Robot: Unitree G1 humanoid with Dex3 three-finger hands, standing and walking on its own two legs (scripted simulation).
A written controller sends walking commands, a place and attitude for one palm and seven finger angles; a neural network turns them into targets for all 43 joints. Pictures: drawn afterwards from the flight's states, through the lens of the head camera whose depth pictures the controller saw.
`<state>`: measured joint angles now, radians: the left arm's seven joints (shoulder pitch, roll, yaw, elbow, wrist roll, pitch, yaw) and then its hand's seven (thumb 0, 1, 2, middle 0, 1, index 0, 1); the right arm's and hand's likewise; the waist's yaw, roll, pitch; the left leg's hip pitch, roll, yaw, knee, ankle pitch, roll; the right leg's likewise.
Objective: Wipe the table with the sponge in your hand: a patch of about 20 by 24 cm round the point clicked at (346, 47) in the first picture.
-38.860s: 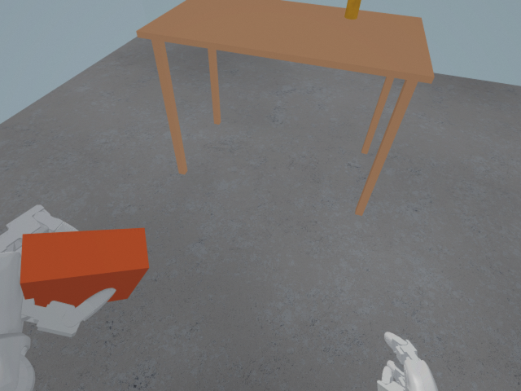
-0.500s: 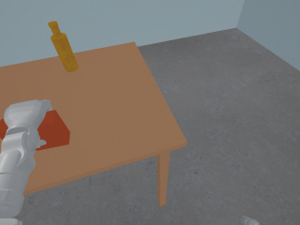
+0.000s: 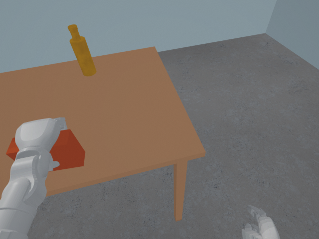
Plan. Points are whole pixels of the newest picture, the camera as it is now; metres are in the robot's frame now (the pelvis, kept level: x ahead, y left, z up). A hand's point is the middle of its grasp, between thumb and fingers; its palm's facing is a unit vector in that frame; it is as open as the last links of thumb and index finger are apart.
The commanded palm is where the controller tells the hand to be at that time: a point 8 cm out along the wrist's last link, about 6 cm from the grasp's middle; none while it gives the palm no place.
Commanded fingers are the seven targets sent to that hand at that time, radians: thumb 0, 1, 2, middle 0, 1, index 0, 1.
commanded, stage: wipe back along the first lane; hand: left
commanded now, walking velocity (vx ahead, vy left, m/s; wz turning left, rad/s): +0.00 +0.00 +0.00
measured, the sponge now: (53, 156) +0.29 +0.33 +0.04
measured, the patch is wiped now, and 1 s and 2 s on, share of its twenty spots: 0.90 0.95 0.95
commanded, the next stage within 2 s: lift the sponge slowly off the table in 0.06 s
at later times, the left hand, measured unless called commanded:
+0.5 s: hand (50, 154) +0.27 +0.31 +0.09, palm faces -0.03 +0.00 -1.00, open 9.2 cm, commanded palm +0.25 +0.31 +0.14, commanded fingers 0.00 0.10 1.30 -1.20 -1.60 -1.20 -1.60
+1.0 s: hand (47, 146) +0.27 +0.30 +0.12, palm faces +0.03 +0.00 -1.00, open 9.2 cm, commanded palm +0.24 +0.30 +0.18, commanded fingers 0.00 0.10 1.30 -1.20 -1.60 -1.20 -1.60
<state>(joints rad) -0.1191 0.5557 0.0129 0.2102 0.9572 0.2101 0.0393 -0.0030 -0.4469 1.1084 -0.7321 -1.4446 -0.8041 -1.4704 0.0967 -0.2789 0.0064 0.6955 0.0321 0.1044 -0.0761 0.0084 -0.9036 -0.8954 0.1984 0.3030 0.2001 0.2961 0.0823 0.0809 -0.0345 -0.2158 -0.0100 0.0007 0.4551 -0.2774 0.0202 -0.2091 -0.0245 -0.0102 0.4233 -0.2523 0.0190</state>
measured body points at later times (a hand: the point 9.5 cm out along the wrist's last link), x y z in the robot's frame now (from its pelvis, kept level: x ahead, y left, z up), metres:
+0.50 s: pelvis -0.01 -0.01 +0.00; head +0.00 -0.05 +0.45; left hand +0.26 +0.30 +0.14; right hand +0.20 -0.25 -0.11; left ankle -0.03 +0.11 -0.74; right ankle -0.02 -0.14 -0.74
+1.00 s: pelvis -0.01 -0.02 +0.00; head -0.01 -0.05 +0.45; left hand +0.26 +0.29 +0.18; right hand +0.21 -0.24 -0.10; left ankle -0.03 +0.11 -0.74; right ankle -0.02 -0.14 -0.74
